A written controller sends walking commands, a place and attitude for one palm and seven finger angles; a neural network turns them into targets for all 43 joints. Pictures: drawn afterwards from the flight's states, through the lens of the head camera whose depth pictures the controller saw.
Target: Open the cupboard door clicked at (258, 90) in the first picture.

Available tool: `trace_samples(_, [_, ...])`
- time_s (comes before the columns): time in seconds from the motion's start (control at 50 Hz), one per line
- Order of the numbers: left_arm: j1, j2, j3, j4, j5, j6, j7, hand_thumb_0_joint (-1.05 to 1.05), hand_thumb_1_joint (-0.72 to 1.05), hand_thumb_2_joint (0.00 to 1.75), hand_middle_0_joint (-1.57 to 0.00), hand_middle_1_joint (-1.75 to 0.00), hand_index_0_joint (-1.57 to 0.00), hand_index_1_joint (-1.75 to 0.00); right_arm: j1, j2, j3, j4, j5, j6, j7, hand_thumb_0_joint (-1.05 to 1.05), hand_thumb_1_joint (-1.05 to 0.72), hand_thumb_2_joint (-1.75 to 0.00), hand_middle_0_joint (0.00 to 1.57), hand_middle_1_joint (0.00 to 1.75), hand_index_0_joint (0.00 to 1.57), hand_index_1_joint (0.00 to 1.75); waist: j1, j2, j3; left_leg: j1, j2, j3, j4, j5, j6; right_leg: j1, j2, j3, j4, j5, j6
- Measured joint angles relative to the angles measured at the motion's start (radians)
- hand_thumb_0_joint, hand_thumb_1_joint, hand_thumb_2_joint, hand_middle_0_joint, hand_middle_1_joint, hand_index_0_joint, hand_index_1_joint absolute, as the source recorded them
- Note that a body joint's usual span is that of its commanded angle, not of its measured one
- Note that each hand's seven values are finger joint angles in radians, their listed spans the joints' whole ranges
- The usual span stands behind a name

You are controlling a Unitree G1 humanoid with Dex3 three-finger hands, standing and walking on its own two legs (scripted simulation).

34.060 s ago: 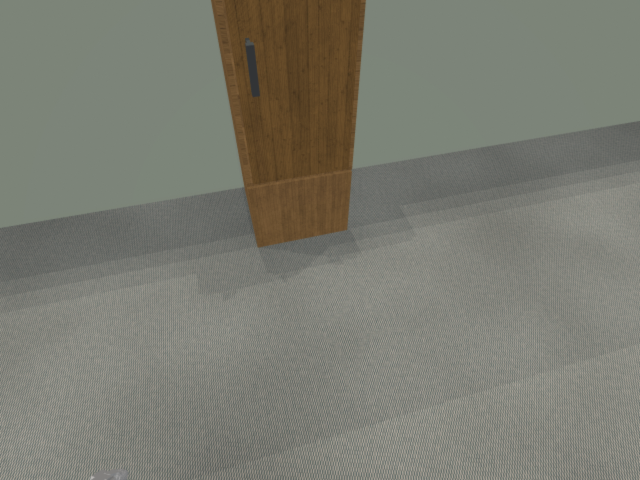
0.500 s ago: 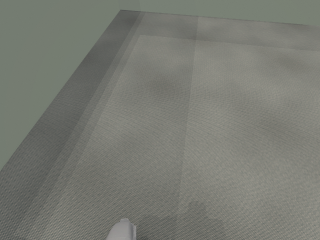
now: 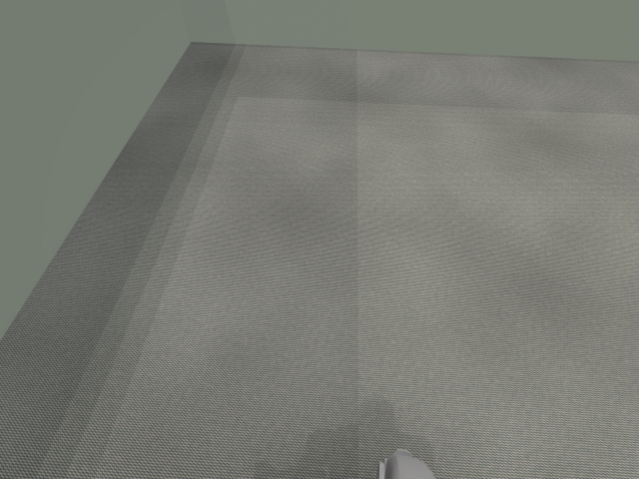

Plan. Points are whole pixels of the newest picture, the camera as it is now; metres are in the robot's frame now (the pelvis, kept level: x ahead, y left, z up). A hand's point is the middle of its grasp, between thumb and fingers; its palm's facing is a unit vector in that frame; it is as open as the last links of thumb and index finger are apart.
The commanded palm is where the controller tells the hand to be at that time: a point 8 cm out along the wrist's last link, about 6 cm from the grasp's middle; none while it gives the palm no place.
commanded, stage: walk to a spot facing it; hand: left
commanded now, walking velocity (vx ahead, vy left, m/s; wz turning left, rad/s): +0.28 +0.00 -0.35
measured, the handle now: out of the picture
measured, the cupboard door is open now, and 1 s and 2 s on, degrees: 46 46 46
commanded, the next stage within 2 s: turn to face it in 0.04 s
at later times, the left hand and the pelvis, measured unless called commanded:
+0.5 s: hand (245, 392) +0.28 +0.14 -0.18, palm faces +0.09 -0.98 -0.18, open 7.1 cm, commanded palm none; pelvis +0.20 -0.04 -0.01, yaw +5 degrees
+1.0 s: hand (233, 378) +0.29 +0.17 -0.17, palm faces +0.34 -0.89 -0.30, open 7.3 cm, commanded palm none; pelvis +0.27 -0.07 -0.02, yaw +21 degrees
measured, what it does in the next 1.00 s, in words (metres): walks ahead, turning left: right foot, then left foot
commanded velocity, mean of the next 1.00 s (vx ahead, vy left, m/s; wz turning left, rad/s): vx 0.02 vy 0.00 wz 0.50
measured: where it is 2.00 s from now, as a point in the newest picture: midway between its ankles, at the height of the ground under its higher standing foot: (353, 441)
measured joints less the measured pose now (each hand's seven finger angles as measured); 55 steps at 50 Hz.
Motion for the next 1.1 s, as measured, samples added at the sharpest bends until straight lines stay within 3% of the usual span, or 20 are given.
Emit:
trace_samples(0.08, [-0.057, 0.03, 0.003, -0.018, -0.001, 0.002, -0.005, 0.01, 0.93, 0.9, -0.2, -0.3, -0.2, -0.3, 0.066, 0.0, 0.004, 0.024, -0.006, 0.006, 0.002, 0.0, -0.93, -0.9, 0.19, 0.3, 0.2, 0.29, -0.038, 0.009, 0.012, 0.061, 0.022, 0.028, -0.001, -0.062, -0.036, 0.058, 0.017, -0.03, -0.151, -0.004, -0.012])
trace_samples(0.14, [-0.088, 0.049, -0.004, -0.035, 0.0, -0.018, -0.006, 0.01, 0.93, 0.9, -0.2, -0.3, -0.2, -0.3, 0.114, 0.006, 0.011, 0.04, -0.004, 0.013, 0.002, 0.0, -0.92, -0.9, 0.19, 0.3, 0.2, 0.29, -0.057, 0.016, 0.02, 0.071, 0.058, 0.039, 0.095, -0.153, -0.071, 0.164, 0.051, -0.061, -0.269, -0.024, -0.043])
trace_samples(0.18, [-0.11, 0.047, -0.006, -0.04, -0.004, -0.05, 0.004, 0.0, 0.92, 0.9, -0.2, -0.3, -0.2, -0.3, 0.107, 0.011, 0.013, 0.058, 0.009, 0.028, 0.006, 0.0, -0.92, -0.9, 0.19, 0.3, 0.2, 0.29, -0.057, 0.024, 0.039, -0.027, 0.094, -0.004, 0.366, -0.234, -0.063, 0.176, 0.07, -0.069, -0.229, -0.08, -0.049])
trace_samples(0.22, [-0.116, 0.034, -0.018, -0.041, -0.013, -0.067, 0.017, 0.0, 0.92, 0.9, -0.2, -0.3, -0.2, -0.3, 0.076, 0.014, 0.012, 0.065, 0.017, 0.044, 0.003, 0.01, -0.91, -0.9, 0.19, 0.3, 0.2, 0.29, -0.06, 0.022, 0.052, -0.159, 0.076, -0.089, 0.656, -0.262, -0.055, 0.211, 0.076, -0.074, -0.227, -0.12, -0.047])
trace_samples(0.26, [-0.106, 0.013, -0.031, -0.033, -0.018, -0.069, 0.028, 0.0, 0.92, 0.9, -0.2, -0.3, -0.2, -0.3, 0.038, 0.017, 0.009, 0.057, 0.019, 0.051, -0.002, 0.01, -0.91, -0.9, 0.19, 0.3, 0.2, 0.29, -0.064, 0.02, 0.05, -0.264, 0.066, -0.132, 0.782, -0.214, -0.054, 0.268, 0.081, -0.083, -0.282, -0.116, -0.033])
trace_samples(0.36, [-0.074, -0.018, -0.027, -0.019, -0.026, -0.07, 0.053, -0.02, 0.96, 0.9, -0.21, -0.3, -0.21, -0.3, -0.052, 0.036, 0.009, 0.004, 0.017, 0.058, 0.0, 0.01, -0.91, -0.9, 0.19, 0.3, 0.19, 0.29, -0.069, 0.01, 0.02, -0.413, 0.068, -0.151, 0.67, -0.091, -0.069, 0.389, 0.091, -0.128, -0.418, -0.107, -0.036])
trace_samples(0.46, [-0.066, -0.006, -0.028, -0.022, -0.015, -0.047, 0.049, -0.03, 0.97, 0.9, -0.21, -0.3, -0.21, -0.3, -0.128, 0.025, 0.003, -0.038, 0.011, 0.077, 0.007, 0.01, -0.94, -0.9, 0.19, 0.3, 0.2, 0.29, -0.052, -0.003, 0.022, -0.425, 0.055, -0.098, 0.484, -0.047, -0.069, 0.457, 0.079, -0.187, -0.407, -0.173, -0.014])
trace_samples(0.52, [-0.043, 0.002, -0.026, -0.028, -0.014, -0.03, 0.045, -0.02, 0.95, 0.9, -0.21, -0.3, -0.21, -0.3, -0.153, -0.003, 0.001, -0.073, 0.007, 0.074, 0.019, 0.01, -0.94, -0.9, 0.19, 0.3, 0.2, 0.29, -0.041, -0.02, 0.03, -0.364, 0.028, -0.073, 0.338, 0.028, -0.052, 0.467, 0.05, -0.213, -0.307, -0.259, 0.012])
trace_samples(0.54, [-0.027, 0.001, -0.025, -0.033, -0.017, -0.021, 0.044, -0.02, 0.95, 0.9, -0.21, -0.3, -0.21, -0.3, -0.154, -0.021, 0.0, -0.093, 0.002, 0.069, 0.023, 0.01, -0.94, -0.9, 0.19, 0.3, 0.2, 0.29, -0.037, -0.01, 0.023, -0.34, 0.024, -0.084, 0.294, 0.09, -0.013, 0.444, 0.044, -0.219, -0.232, -0.295, 0.022])
trace_samples(0.56, [-0.021, 0.006, -0.025, -0.035, -0.021, -0.009, 0.043, -0.01, 0.94, 0.9, -0.21, -0.3, -0.21, -0.3, -0.162, -0.03, -0.004, -0.107, -0.001, 0.064, 0.021, 0.01, -0.93, -0.9, 0.19, 0.3, 0.2, 0.29, -0.042, -0.012, 0.019, -0.355, 0.014, -0.09, 0.322, 0.062, 0.033, 0.395, 0.035, -0.197, -0.111, -0.363, 0.037])
trace_samples(0.58, [-0.024, 0.016, -0.024, -0.037, -0.021, 0.008, 0.044, -0.01, 0.94, 0.9, -0.21, -0.3, -0.21, -0.3, -0.174, -0.033, -0.004, -0.119, -0.002, 0.062, 0.018, 0.01, -0.93, -0.9, 0.19, 0.3, 0.2, 0.29, -0.044, -0.022, 0.024, -0.37, 0.002, -0.093, 0.356, 0.027, 0.057, 0.338, 0.036, -0.146, 0.023, -0.415, 0.047])
trace_samples(0.62, [-0.037, 0.031, -0.017, -0.039, -0.015, 0.034, 0.045, -0.01, 0.93, 0.9, -0.21, -0.3, -0.2, -0.3, -0.185, -0.037, -0.003, -0.14, -0.001, 0.062, 0.01, 0.01, -0.93, -0.9, 0.19, 0.3, 0.2, 0.29, -0.041, -0.032, 0.025, -0.379, -0.015, -0.104, 0.366, -0.004, 0.067, 0.229, 0.054, -0.059, 0.235, -0.418, 0.059])
trace_samples(0.68, [-0.061, 0.04, -0.008, -0.056, -0.008, 0.043, 0.037, 0.0, 0.92, 0.9, -0.2, -0.3, -0.2, -0.3, -0.189, -0.047, -0.002, -0.156, 0.0, 0.065, 0.001, 0.0, -0.92, -0.9, 0.19, 0.3, 0.2, 0.29, -0.028, -0.026, 0.027, -0.361, -0.038, -0.13, 0.293, 0.033, 0.053, 0.123, 0.055, 0.007, 0.335, -0.312, 0.07])
trace_samples(0.82, [-0.065, 0.054, -0.005, -0.108, -0.009, 0.044, 0.035, 0.0, 0.91, 0.9, -0.2, -0.3, -0.2, -0.3, -0.197, -0.047, -0.003, -0.173, 0.002, 0.074, 0.011, 0.0, -0.91, -0.9, 0.2, 0.3, 0.2, 0.3, -0.017, 0.015, 0.024, -0.318, -0.05, -0.212, 0.165, 0.097, 0.04, 0.1, 0.056, 0.054, 0.134, -0.269, 0.087])
trace_samples(0.92, [-0.071, 0.056, -0.011, -0.13, -0.012, 0.044, 0.037, 0.0, 0.91, 0.9, -0.2, -0.3, -0.2, -0.3, -0.193, -0.045, -0.016, -0.182, 0.001, 0.092, 0.019, 0.0, -0.91, -0.9, 0.2, 0.3, 0.2, 0.3, -0.03, 0.041, 0.026, -0.322, -0.058, -0.287, 0.172, 0.096, 0.009, 0.185, 0.087, 0.047, -0.069, -0.274, 0.078])
trace_samples(0.96, [-0.066, 0.054, -0.015, -0.142, -0.014, 0.034, 0.038, 0.0, 0.91, 0.9, -0.2, -0.3, -0.2, -0.3, -0.187, -0.048, -0.023, -0.183, 0.005, 0.102, 0.021, 0.0, -0.91, -0.9, 0.2, 0.3, 0.2, 0.3, -0.031, 0.047, 0.023, -0.335, -0.07, -0.317, 0.195, 0.086, -0.008, 0.253, 0.1, 0.038, -0.21, -0.219, 0.07])
trace_samples(0.98, [-0.054, 0.059, -0.018, -0.154, -0.012, 0.026, 0.038, 0.0, 0.91, 0.9, -0.2, -0.3, -0.2, -0.3, -0.18, -0.048, -0.027, -0.187, 0.008, 0.108, 0.023, 0.0, -0.91, -0.9, 0.2, 0.3, 0.2, 0.3, -0.027, 0.036, 0.013, -0.351, -0.084, -0.321, 0.223, 0.069, -0.016, 0.291, 0.092, 0.042, -0.302, -0.198, 0.052])
trace_samples(1.04, [-0.04, 0.036, -0.029, -0.153, -0.004, 0.016, 0.046, 0.0, 0.91, 0.9, -0.2, -0.3, -0.2, -0.3, -0.191, -0.071, -0.043, -0.175, 0.009, 0.125, 0.029, 0.0, -0.91, -0.9, 0.2, 0.3, 0.2, 0.3, -0.02, 0.053, 0.028, -0.433, -0.089, -0.291, 0.499, -0.154, -0.045, 0.306, 0.081, 0.007, -0.283, -0.188, 0.024])
trace_samples(1.1, [-0.013, 0.019, -0.038, -0.144, -0.006, 0.015, 0.05, 0.0, 0.91, 0.9, -0.2, -0.3, -0.2, -0.3, -0.201, -0.082, -0.048, -0.167, 0.009, 0.134, 0.035, 0.01, -0.91, -0.9, 0.2, 0.3, 0.2, 0.29, -0.025, 0.043, 0.039, -0.479, -0.063, -0.227, 0.732, -0.169, -0.071, 0.355, 0.055, -0.031, -0.315, -0.196, 0.02])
